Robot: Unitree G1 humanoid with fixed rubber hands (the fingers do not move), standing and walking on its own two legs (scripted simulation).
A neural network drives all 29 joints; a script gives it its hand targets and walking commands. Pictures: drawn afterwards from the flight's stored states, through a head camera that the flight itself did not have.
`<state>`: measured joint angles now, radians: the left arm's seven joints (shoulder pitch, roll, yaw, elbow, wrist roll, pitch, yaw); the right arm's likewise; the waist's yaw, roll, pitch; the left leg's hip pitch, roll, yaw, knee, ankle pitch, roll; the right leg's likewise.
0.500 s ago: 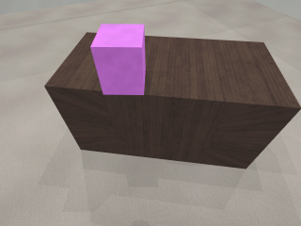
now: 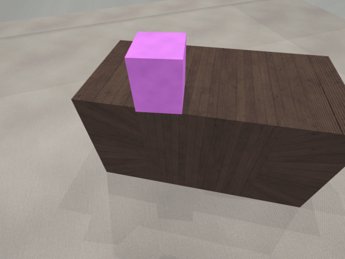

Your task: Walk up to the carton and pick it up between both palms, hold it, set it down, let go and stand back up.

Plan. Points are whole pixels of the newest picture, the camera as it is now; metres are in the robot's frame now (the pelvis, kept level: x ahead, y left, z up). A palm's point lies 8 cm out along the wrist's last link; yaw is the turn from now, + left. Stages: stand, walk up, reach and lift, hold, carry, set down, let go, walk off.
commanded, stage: walk up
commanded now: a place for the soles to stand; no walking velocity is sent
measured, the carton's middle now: (160, 73) +0.81 +0.10 -0.01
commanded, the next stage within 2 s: none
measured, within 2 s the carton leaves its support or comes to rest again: neither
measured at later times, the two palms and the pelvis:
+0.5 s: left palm (74, 213) +0.27 +0.31 -0.13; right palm out of the picture +0.09 -0.17 -0.13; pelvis +0.17 +0.07 -0.01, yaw -4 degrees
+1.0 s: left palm (79, 195) +0.33 +0.33 -0.15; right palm (232, 162) +0.46 -0.17 -0.14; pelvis +0.37 +0.08 -0.03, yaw +0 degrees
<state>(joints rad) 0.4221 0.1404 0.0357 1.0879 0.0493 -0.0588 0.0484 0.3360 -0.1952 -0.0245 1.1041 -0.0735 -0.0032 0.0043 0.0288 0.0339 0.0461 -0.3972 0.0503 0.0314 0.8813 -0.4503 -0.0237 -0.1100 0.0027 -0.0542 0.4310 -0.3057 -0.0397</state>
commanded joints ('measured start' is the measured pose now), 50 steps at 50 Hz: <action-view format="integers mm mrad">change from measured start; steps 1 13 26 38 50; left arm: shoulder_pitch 65 20 -100 34 101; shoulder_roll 177 171 126 230 149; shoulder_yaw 25 -29 -25 10 -64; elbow -27 -185 -301 -302 -271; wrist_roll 6 -8 5 -22 -38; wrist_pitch -21 30 1 -34 31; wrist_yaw -4 -59 -82 -22 -47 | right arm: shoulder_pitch -38 154 150 126 143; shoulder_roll -69 -277 -191 -145 -220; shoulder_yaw -14 -62 -8 11 -26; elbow -119 -203 -177 -254 -279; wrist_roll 0 73 21 19 42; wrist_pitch -32 -38 -74 -16 -42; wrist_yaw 19 -36 -1 21 -8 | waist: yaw -1 -79 -36 -8 -81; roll -164 96 68 -142 176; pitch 166 207 101 113 -127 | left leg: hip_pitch -202 215 94 -193 408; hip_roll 75 378 197 62 304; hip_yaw -62 -703 -27 -88 -338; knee -3 -774 -547 264 -433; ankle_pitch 102 -482 168 1 795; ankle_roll -9 229 213 8 171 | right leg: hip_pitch -51 -631 -205 -143 -341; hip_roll -303 -80 -38 -370 -37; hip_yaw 335 124 -32 376 -56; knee -293 919 262 -224 574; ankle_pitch -348 -236 114 -114 -244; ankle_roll -153 17 20 -196 57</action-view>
